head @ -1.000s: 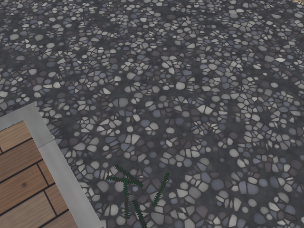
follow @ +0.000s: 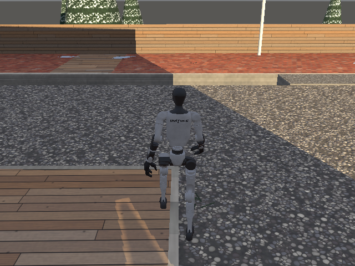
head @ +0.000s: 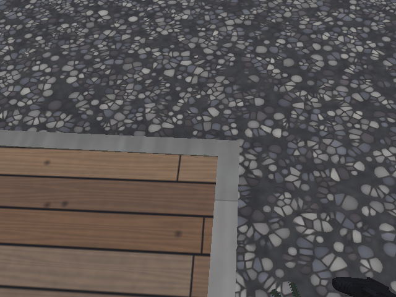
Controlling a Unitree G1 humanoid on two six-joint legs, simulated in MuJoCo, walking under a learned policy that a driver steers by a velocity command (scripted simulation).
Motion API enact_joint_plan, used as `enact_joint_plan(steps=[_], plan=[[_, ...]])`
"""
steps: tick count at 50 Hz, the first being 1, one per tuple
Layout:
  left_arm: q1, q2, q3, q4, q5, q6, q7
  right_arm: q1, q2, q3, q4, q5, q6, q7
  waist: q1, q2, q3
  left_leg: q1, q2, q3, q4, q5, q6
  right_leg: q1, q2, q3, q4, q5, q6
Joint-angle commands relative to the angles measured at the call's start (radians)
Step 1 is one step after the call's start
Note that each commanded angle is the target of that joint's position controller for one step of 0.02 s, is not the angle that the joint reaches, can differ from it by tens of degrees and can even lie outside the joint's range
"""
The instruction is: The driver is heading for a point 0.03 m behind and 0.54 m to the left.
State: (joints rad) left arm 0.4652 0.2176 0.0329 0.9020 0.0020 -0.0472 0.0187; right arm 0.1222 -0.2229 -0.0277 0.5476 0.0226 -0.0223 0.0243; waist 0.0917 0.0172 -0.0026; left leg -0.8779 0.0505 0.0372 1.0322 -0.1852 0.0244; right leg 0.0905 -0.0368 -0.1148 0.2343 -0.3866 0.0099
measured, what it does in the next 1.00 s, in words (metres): climbs, turning left: left foot 0.04 m higher, then right foot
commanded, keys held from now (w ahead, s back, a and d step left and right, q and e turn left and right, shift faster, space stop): w+q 0.24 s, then q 0.42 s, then w+q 0.34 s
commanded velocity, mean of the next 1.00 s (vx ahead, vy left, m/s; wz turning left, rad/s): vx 0.31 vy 0.00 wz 0.60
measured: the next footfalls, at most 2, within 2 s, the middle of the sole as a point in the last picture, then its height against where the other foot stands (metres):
left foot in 0.08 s outside the picture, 0.04 m higher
right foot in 0.54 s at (235, 281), level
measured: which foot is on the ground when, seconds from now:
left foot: up 0.00-0.06, down 0.08-0.56, up 0.58-0.90, down 0.92-1.00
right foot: down 0.00-0.08, up 0.10-0.52, down 0.54-0.90, up 0.92-1.00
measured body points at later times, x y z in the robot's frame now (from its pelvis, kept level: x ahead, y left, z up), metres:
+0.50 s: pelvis +0.26 +0.03 +0.04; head +0.30 +0.06 +0.49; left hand +0.43 +0.33 -0.03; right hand +0.40 -0.24 -0.06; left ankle +0.18 +0.11 -0.69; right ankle +0.47 -0.05 -0.66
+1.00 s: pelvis +0.36 +0.06 +0.02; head +0.35 +0.08 +0.47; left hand +0.37 +0.39 -0.06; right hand +0.57 -0.16 -0.08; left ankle +0.30 +0.12 -0.69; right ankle +0.47 -0.06 -0.65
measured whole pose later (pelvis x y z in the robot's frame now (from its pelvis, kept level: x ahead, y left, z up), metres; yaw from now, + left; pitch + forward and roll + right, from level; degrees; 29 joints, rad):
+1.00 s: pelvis +0.36 +0.06 +0.02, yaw +36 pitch -1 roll +0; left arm 0.12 0.30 0.09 0.69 -0.06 -0.04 -0.02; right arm 0.39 -0.28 -0.07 0.73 0.01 0.00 0.00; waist -0.05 -0.06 -0.01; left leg -0.32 -0.04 0.04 0.75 -0.45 0.10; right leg -0.51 -0.05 0.04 1.05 -0.49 0.01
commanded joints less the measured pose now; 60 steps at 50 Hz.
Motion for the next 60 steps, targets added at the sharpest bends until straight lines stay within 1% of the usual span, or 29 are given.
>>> enact_joint_plan(steps=[1, 3, 4, 5, 6, 7, 9, 11, 15, 19, 22, 27, 28, 29, 30, 32, 35, 37, 42, 45, 46, 47, 48, 49, 50, 52, 53, 56, 60], plan=[[-0.021, 0.224, 0.040, -0.054, -0.009, 0.001, 0.010, -0.149, -0.028, -0.004, -0.123, 0.003, -0.026, 0.029, -0.050, -0.188, 0.018, 0.196, -0.097, 0.146, -0.136, -0.088, 0.061, -0.024, -0.236, 0.008, 0.080, 1.280, -0.128], [-0.033, 0.263, 0.047, -0.054, -0.012, 0.005, 0.014, 0.054, -0.120, -0.051, -0.087, 0.015, -0.013, 0.030, -0.193, -0.211, -0.126, 0.549, -0.163, 0.139, -0.284, -0.058, 0.126, -0.048, -0.248, -0.017, 0.361, 1.520, -0.108], [-0.056, 0.257, 0.046, -0.080, -0.016, -0.012, 0.015, 0.226, -0.199, -0.089, -0.046, 0.021, -0.004, 0.014, -0.280, -0.180, -0.193, 0.858, -0.139, 0.020, -0.392, 0.013, 0.167, -0.240, -0.210, -0.019, 0.581, 1.312, -0.070], [-0.009, 0.109, 0.002, -0.164, 0.026, -0.041, -0.003, 0.277, -0.325, -0.110, -0.028, 0.014, -0.007, -0.004, -0.199, 0.134, -0.318, 1.276, 0.175, -0.590, -0.462, -0.130, 0.345, -0.716, -0.033, 0.030, 1.014, 0.220, -0.010], [-0.087, 0.197, 0.021, -0.182, 0.014, -0.090, -0.024, 0.329, -0.281, -0.100, -0.036, -0.004, -0.016, -0.016, -0.239, 0.153, -0.493, 1.280, 0.295, -0.984, -0.659, -0.217, 0.417, -0.806, 0.059, 0.264, 1.171, -0.078, -0.024], [-0.190, 0.240, 0.045, -0.221, -0.030, -0.102, -0.031, 0.281, -0.224, -0.078, -0.018, -0.020, -0.031, -0.012, -0.229, 0.079, -0.307, 1.153, 0.255, -0.815, -0.680, -0.186, 0.353, -0.890, 0.018, 0.281, 1.171, 0.003, -0.024], [-0.233, 0.169, 0.029, -0.246, -0.015, -0.101, -0.018, 0.182, -0.181, -0.068, 0.000, -0.009, -0.048, -0.009, -0.129, -0.042, -0.088, 0.844, 0.161, -0.561, -0.716, -0.005, 0.288, -0.835, -0.050, 0.228, 1.018, 0.076, -0.023], [-0.188, 0.176, 0.041, -0.233, -0.001, -0.071, -0.016, 0.097, -0.145, -0.058, -0.009, -0.022, -0.055, -0.008, -0.050, 0.016, -0.030, 0.666, 0.093, -0.428, -0.767, 0.090, 0.273, -0.723, -0.080, 0.227, 0.944, 0.103, -0.010], [-0.266, 0.152, 0.040, -0.252, 0.026, -0.044, -0.010, 0.118, -0.183, -0.070, 0.037, -0.014, -0.061, -0.032, -0.045, 0.002, 0.008, 0.557, 0.046, -0.300, -0.782, 0.403, 0.259, -0.702, -0.042, 0.170, 0.786, 0.218, 0.049], [-0.406, 0.108, 0.026, -0.290, 0.026, -0.042, -0.019, 0.163, -0.196, -0.077, 0.077, -0.002, -0.024, -0.059, -0.089, 0.041, -0.031, 0.518, -0.036, -0.226, -0.676, 0.436, 0.184, -0.598, 0.046, 0.151, 0.509, 0.473, 0.061], [-0.486, 0.117, 0.027, -0.322, 0.013, -0.034, -0.033, 0.185, -0.205, -0.085, 0.087, 0.005, -0.002, -0.074, -0.111, 0.061, -0.049, 0.536, -0.018, -0.323, -0.603, 0.285, 0.158, -0.547, 0.079, 0.190, 0.388, 0.535, 0.059], [-0.421, 0.148, 0.050, -0.318, 0.002, -0.032, -0.034, 0.169, -0.166, -0.081, 0.070, 0.011, 0.030, -0.089, -0.080, 0.100, -0.054, 0.682, -0.028, -0.469, -0.353, 0.152, 0.112, -0.479, 0.046, 0.231, 0.106, 0.462, 0.031], [-0.367, 0.214, 0.067, -0.311, 0.040, -0.046, -0.031, 0.277, -0.114, -0.068, 0.069, 0.006, 0.026, -0.077, -0.127, -0.009, -0.211, 0.512, -0.127, -0.396, -0.149, -0.007, 0.051, -0.119, -0.097, 0.314, 0.258, 0.777, -0.073], [-0.284, 0.251, 0.085, -0.292, 0.029, -0.037, -0.021, 0.353, -0.129, -0.050, 0.076, 0.021, 0.024, -0.071, -0.096, -0.322, -0.375, 0.281, -0.207, -0.246, 0.076, -0.375, -0.022, 0.184, -0.345, 0.646, 0.205, 0.749, -0.269], [-0.292, 0.183, 0.069, -0.317, 0.005, -0.027, -0.015, 0.350, -0.209, -0.065, 0.091, 0.008, 0.024, -0.067, -0.074, -0.253, -0.436, 0.250, -0.129, -0.267, 0.246, -0.480, -0.052, 0.197, -0.404, 0.756, 0.189, 0.547, -0.294], [-0.356, 0.122, 0.040, -0.342, 0.015, 0.004, 0.005, 0.171, -0.240, -0.080, 0.061, 0.003, 0.051, -0.074, -0.053, -0.071, -0.225, 0.221, -0.082, -0.180, 0.316, -0.358, -0.104, -0.034, -0.301, 0.561, 0.147, 0.439, -0.237], [-0.384, 0.134, 0.042, -0.311, 0.017, 0.026, 0.014, 0.180, -0.153, -0.065, 0.048, 0.000, 0.074, -0.069, -0.102, -0.138, -0.103, 0.303, -0.053, -0.074, 0.207, -0.273, -0.097, -0.265, -0.174, 0.365, 0.059, 0.270, -0.178], [-0.360, 0.151, 0.053, -0.295, -0.001, 0.021, 0.007, 0.187, -0.120, -0.055, 0.048, -0.001, 0.062, -0.054, -0.100, -0.178, -0.098, 0.323, -0.043, -0.034, 0.115, -0.275, -0.076, -0.277, -0.182, 0.320, 0.019, 0.165, -0.192], [-0.439, 0.216, 0.085, -0.285, -0.026, -0.002, -0.026, 0.217, -0.162, -0.070, 0.075, -0.003, 0.051, -0.023, -0.172, -0.176, -0.129, 0.572, -0.010, 0.034, -0.197, -0.202, 0.008, -0.345, -0.222, 0.196, -0.016, 0.111, -0.173], [-0.546, 0.145, 0.075, -0.301, -0.007, -0.006, -0.022, 0.539, -0.178, -0.102, 0.227, 0.008, 0.066, -0.030, -0.331, -0.063, -0.117, 0.931, -0.104, 0.147, -0.363, -0.144, 0.037, -0.564, -0.088, 0.002, 0.313, -0.059, -0.063], [-0.570, 0.100, 0.062, -0.308, -0.005, 0.002, -0.025, 0.619, -0.160, -0.103, 0.252, 0.002, 0.051, -0.033, -0.373, 0.092, -0.042, 1.045, -0.052, -0.059, -0.461, -0.224, 0.128, -0.812, -0.003, -0.025, 0.687, -0.235, -0.015], [-0.500, 0.005, 0.030, -0.327, -0.016, 0.001, -0.044, 0.475, -0.200, -0.074, 0.174, -0.002, 0.020, -0.032, -0.223, 0.211, 0.028, 0.936, 0.158, -0.517, -0.599, -0.427, 0.256, -1.033, 0.022, 0.100, 0.982, -0.245, -0.003], [-0.451, 0.074, 0.042, -0.386, -0.081, -0.015, -0.049, 0.271, -0.302, -0.098, 0.077, -0.021, -0.003, -0.025, -0.125, 0.291, 0.078, 0.770, 0.318, -0.967, -0.954, -0.871, 0.427, -1.119, 0.032, 0.206, 0.977, -0.223, -0.020], [-0.509, 0.187, 0.064, -0.385, -0.103, -0.037, -0.045, 0.183, -0.270, -0.085, 0.054, -0.025, -0.024, -0.027, -0.111, 0.161, 0.194, 0.654, 0.348, -0.985, -1.008, -0.946, 0.402, -1.110, -0.015, 0.219, 0.990, -0.094, -0.017], [-0.493, 0.218, 0.073, -0.364, -0.076, -0.048, -0.038, 0.165, -0.222, -0.066, 0.066, -0.029, -0.030, -0.030, -0.097, 0.077, 0.204, 0.611, 0.306, -0.855, -0.940, -0.762, 0.339, -1.050, -0.041, 0.229, 0.951, 0.028, -0.003], [-0.458, 0.192, 0.072, -0.321, -0.011, -0.049, -0.028, 0.156, -0.203, -0.060, 0.072, -0.037, -0.028, -0.043, -0.091, 0.070, 0.153, 0.573, 0.185, -0.588, -0.868, -0.481, 0.260, -0.888, -0.043, 0.198, 0.832, 0.152, 0.031], [-0.478, 0.171, 0.066, -0.317, -0.004, -0.047, -0.033, 0.186, -0.198, -0.059, 0.080, -0.036, -0.032, -0.054, -0.109, 0.075, 0.130, 0.576, 0.150, -0.503, -0.844, -0.367, 0.244, -0.830, -0.030, 0.182, 0.782, 0.234, 0.044], [-0.554, 0.081, 0.035, -0.331, -0.010, -0.044, -0.045, 0.270, -0.194, -0.065, 0.101, -0.007, -0.033, -0.066, -0.159, 0.069, 0.088, 0.607, 0.082, -0.337, -0.814, -0.134, 0.198, -0.653, 0.042, 0.121, 0.494, 0.284, 0.048], [-0.547, 0.116, 0.049, -0.337, -0.032, -0.050, -0.059, 0.312, -0.215, -0.077, 0.122, 0.010, -0.024, -0.061, -0.158, 0.123, 0.052, 0.655, 0.106, -0.378, -0.767, -0.162, 0.188, -0.508, 0.062, 0.141, 0.326, 0.257, 0.039]])
Velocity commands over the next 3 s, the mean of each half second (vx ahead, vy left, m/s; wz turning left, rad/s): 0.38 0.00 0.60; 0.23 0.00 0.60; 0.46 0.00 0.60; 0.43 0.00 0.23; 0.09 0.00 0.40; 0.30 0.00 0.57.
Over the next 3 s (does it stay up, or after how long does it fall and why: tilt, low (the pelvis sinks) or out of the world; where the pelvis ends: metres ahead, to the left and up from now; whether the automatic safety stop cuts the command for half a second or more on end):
stays up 0.67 0.57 0.06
